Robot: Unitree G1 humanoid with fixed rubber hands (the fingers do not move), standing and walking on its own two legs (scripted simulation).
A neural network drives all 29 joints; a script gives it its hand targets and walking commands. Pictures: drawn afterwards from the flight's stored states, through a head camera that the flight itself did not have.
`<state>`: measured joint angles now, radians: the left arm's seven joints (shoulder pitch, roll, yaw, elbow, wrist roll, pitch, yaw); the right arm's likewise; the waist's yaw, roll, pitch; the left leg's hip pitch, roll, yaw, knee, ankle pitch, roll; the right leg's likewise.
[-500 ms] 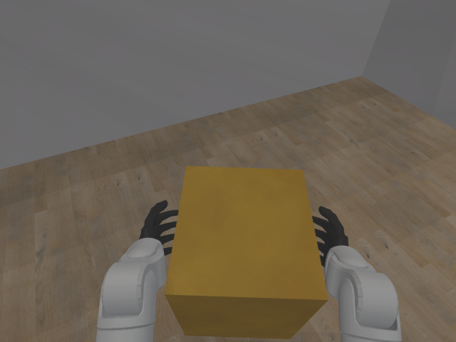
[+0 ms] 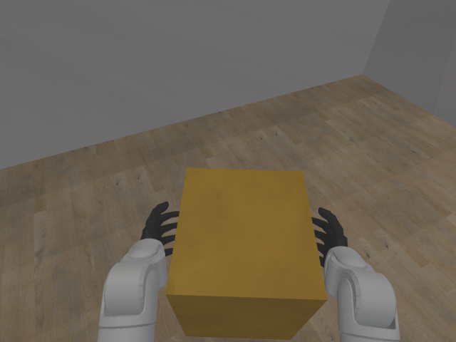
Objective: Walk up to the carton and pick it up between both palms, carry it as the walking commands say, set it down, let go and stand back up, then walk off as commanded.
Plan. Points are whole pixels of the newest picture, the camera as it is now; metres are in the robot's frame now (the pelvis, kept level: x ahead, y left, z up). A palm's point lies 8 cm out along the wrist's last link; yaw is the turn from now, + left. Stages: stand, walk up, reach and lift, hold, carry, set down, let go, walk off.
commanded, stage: carry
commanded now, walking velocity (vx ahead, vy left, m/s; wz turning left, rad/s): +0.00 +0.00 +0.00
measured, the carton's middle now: (241, 258) +0.27 +0.00 +0.00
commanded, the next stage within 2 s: none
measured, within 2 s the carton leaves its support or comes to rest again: neither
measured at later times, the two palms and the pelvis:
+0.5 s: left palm (153, 245) +0.26 +0.15 +0.07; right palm (333, 253) +0.26 -0.14 +0.07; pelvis +0.00 +0.00 +0.00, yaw +0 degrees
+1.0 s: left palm (154, 243) +0.26 +0.15 +0.06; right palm (331, 250) +0.26 -0.14 +0.07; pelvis +0.00 +0.00 +0.00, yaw +0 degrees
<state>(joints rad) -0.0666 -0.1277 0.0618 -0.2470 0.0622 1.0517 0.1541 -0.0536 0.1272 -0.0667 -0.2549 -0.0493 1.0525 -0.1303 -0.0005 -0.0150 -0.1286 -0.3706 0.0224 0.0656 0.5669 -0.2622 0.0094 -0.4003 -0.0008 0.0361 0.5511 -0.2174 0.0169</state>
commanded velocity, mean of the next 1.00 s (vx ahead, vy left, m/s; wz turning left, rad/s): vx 0.00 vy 0.00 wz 0.00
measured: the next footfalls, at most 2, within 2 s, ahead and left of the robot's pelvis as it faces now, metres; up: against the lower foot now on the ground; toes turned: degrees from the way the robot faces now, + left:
none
